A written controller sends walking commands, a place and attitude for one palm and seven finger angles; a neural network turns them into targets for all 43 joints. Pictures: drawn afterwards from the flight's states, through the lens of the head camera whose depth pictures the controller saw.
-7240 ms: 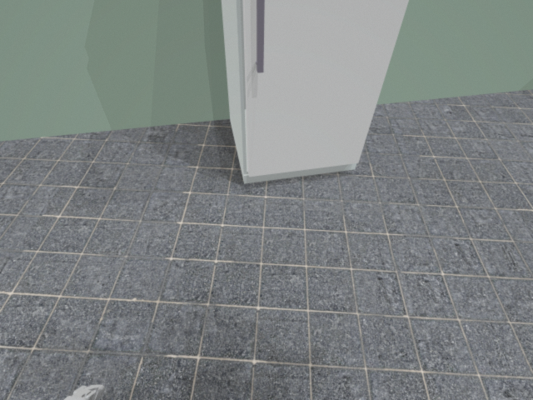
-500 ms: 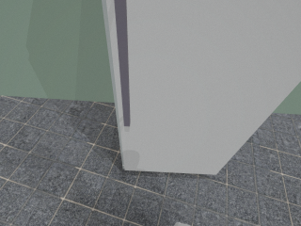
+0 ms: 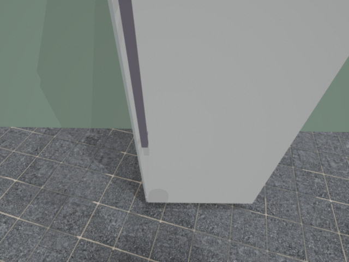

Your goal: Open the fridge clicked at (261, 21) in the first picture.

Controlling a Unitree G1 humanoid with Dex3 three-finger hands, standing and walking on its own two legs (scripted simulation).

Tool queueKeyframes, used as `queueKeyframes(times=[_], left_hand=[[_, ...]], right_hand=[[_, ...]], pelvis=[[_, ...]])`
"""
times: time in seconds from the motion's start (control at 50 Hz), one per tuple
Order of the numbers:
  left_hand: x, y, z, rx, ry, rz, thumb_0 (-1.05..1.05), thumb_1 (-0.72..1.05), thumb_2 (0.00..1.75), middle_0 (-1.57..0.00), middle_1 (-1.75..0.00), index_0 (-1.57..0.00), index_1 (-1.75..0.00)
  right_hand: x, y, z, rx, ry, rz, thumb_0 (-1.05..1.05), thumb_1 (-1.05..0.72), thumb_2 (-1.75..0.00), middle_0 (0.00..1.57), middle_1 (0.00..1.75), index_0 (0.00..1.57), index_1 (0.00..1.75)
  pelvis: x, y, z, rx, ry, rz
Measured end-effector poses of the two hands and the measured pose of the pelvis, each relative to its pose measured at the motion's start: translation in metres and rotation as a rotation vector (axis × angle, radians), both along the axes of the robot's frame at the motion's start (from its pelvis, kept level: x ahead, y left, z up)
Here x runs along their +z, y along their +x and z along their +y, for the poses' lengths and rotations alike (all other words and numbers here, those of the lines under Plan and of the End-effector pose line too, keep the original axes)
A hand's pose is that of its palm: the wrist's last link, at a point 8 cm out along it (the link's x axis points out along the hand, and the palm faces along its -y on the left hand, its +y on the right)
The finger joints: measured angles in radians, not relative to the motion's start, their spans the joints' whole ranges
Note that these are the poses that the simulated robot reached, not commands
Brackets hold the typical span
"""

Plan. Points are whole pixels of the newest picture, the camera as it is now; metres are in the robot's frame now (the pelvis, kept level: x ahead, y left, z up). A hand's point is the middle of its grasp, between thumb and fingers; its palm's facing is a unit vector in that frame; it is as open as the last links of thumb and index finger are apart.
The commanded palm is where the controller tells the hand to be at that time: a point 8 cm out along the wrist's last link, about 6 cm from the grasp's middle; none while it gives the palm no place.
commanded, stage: come to a stop and stand still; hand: left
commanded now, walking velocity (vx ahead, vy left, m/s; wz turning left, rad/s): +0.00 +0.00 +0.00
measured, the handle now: (138, 81) +0.53 +0.13 +0.15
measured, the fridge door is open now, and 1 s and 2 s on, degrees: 0 0 0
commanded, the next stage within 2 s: look again from close up in 0.82 s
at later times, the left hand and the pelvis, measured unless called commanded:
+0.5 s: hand out of the picture +0.00 +0.17 -0.18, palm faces +0.03 -0.98 -0.19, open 7.4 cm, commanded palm none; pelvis +0.01 +0.01 -0.01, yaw +1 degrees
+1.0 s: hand out of the picture +0.04 +0.19 -0.18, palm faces +0.02 -0.98 -0.21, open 7.4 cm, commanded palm none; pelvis +0.03 +0.01 +0.00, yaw +0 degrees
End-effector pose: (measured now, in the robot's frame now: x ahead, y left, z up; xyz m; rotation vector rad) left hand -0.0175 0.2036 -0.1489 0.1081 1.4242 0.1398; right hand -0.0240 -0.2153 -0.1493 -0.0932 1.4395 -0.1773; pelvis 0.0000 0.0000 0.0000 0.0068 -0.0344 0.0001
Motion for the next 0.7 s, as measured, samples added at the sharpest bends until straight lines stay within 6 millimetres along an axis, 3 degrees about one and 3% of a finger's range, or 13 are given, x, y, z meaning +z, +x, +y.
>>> queueKeyframes(times=[0.14, 0.28, 0.4, 0.52, 0.7], left_hand=[[-0.002, -0.004, -0.006, 0.002, -0.008, 0.009, 0.01, 0.91, 0.9, -0.2, -0.3, -0.2, -0.3], [-0.002, -0.007, -0.007, 0.011, -0.006, 0.024, 0.01, 0.91, 0.9, -0.2, -0.3, -0.2, -0.3], [-0.005, -0.004, 0.001, -0.015, 0.007, 0.0, 0.01, 0.91, 0.9, -0.2, -0.3, -0.2, -0.3], [-0.003, 0.018, 0.021, -0.009, 0.044, -0.061, 0.01, 0.91, 0.9, -0.2, -0.3, -0.21, -0.3], [0.004, 0.04, 0.04, -0.018, 0.074, -0.099, 0.01, 0.91, 0.9, -0.2, -0.3, -0.2, -0.3]], right_hand=[[0.0, -0.035, 0.01, -0.028, 0.024, 0.083, 0.01, -0.92, -0.89, 0.2, 0.29, 0.2, 0.3], [0.0, -0.042, 0.02, -0.037, 0.042, 0.106, 0.01, -0.91, -0.89, 0.2, 0.29, 0.2, 0.3], [-0.008, -0.017, 0.021, -0.004, 0.046, 0.031, 0.01, -0.91, -0.89, 0.2, 0.29, 0.2, 0.3], [-0.014, 0.019, 0.023, 0.043, 0.032, -0.062, 0.01, -0.92, -0.89, 0.2, 0.29, 0.2, 0.3], [-0.006, 0.054, 0.009, 0.07, -0.008, -0.119, 0.02, -0.93, -0.89, 0.2, 0.29, 0.2, 0.3]], pelvis=[[-0.001, -0.003, -0.003, 0.003, -0.003, 0.008], [-0.001, -0.001, -0.004, 0.006, -0.004, 0.017], [-0.008, 0.001, 0.003, 0.019, -0.03, 0.028], [-0.011, 0.009, 0.013, 0.023, -0.018, 0.024], [-0.008, 0.019, 0.017, 0.013, -0.002, 0.028]])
